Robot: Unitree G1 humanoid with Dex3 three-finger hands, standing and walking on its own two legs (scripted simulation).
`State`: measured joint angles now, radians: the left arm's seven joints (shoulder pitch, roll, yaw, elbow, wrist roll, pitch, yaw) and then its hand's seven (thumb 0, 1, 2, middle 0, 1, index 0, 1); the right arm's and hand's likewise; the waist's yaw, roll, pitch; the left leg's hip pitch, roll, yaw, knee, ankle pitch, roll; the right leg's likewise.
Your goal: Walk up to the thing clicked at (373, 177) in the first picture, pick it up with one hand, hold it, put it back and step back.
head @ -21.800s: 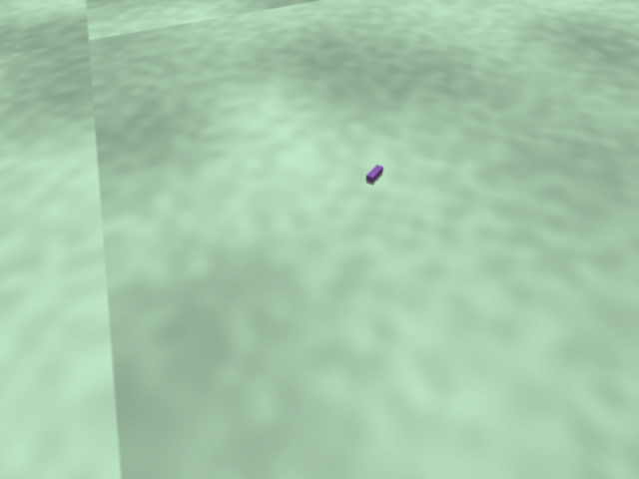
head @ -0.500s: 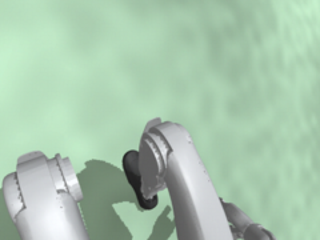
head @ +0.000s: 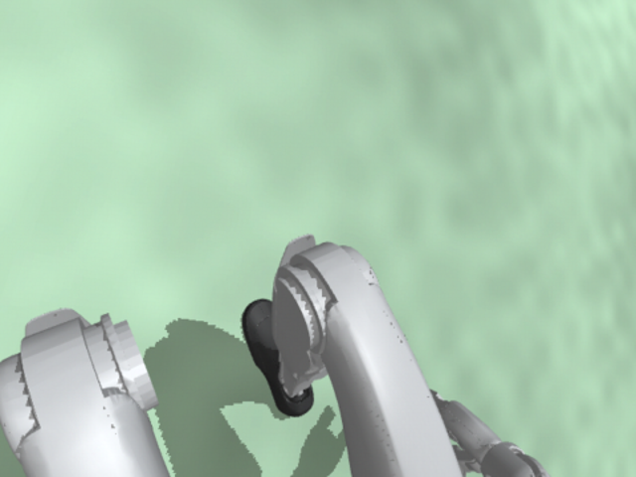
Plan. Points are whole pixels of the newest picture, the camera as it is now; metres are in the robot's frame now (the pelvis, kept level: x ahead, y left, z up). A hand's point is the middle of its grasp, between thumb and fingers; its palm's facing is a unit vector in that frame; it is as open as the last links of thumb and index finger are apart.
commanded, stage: close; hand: left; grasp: from above
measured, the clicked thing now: out of the picture +0.45 +0.37 -0.29
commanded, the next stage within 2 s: settle in 1.34 s
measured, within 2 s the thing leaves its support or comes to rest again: leaves its support in 1.70 s
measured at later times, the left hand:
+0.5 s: hand out of the picture +0.43 +0.36 -0.25, palm faces -0.44 -0.11 -0.89, open 9.9 cm
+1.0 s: hand out of the picture +0.43 +0.36 -0.25, palm faces -0.46 -0.13 -0.88, open 6.9 cm
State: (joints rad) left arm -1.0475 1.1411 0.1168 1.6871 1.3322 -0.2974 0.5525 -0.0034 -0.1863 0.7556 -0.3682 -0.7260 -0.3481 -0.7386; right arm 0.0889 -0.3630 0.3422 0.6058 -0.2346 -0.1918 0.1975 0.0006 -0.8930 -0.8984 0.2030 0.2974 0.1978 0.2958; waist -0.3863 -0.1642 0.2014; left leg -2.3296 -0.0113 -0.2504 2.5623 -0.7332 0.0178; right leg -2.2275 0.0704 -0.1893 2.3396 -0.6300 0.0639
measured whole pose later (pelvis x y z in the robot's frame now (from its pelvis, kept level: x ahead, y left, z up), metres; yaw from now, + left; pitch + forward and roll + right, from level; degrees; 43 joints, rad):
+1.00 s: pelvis +0.00 +0.00 +0.00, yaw +0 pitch +25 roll -16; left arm -1.01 1.16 0.12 1.65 1.36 -0.37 0.54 0.00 0.49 0.27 -0.79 -0.45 -0.85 -0.38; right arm 0.08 -0.36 0.35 0.59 -0.25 -0.16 0.18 0.00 -0.89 -0.90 0.20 0.30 0.20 0.30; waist -0.36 -0.18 0.22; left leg -2.32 -0.01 -0.27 2.58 -0.73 0.01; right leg -2.22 0.07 -0.20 2.34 -0.62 0.06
